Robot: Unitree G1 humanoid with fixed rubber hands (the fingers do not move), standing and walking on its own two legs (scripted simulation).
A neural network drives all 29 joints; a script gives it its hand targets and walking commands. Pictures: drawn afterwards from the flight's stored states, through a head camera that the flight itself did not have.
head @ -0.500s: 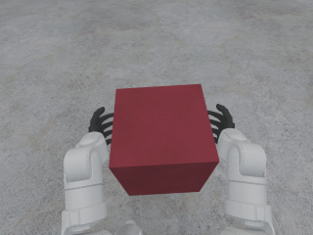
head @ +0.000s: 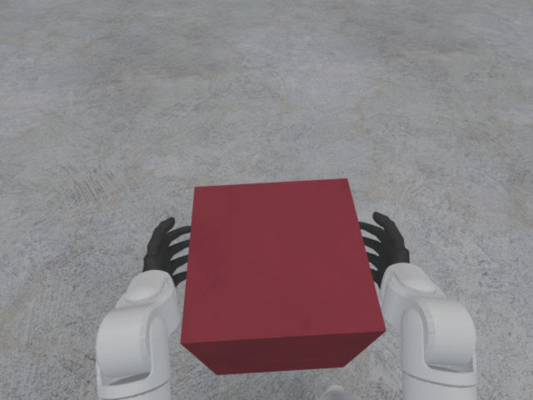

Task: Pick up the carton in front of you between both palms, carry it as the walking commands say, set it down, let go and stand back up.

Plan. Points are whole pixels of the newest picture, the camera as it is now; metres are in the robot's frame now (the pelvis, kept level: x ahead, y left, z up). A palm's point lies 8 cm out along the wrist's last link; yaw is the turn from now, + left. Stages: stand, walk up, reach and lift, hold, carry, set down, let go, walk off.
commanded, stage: carry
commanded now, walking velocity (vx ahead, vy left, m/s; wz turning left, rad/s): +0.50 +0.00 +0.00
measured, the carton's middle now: (276, 285) +0.29 +0.00 +0.02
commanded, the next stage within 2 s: none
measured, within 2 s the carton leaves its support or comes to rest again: neither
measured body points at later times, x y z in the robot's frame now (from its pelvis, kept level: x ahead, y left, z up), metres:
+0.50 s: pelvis +0.33 -0.04 +0.00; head +0.31 -0.05 +0.45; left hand +0.56 +0.13 +0.08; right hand +0.58 -0.17 +0.08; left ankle +0.43 +0.13 -0.70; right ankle +0.28 -0.12 -0.75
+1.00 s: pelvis +0.65 +0.02 +0.00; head +0.65 +0.04 +0.45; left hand +0.90 +0.17 +0.08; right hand +0.89 -0.13 +0.09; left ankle +0.61 +0.11 -0.75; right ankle +0.75 -0.13 -0.70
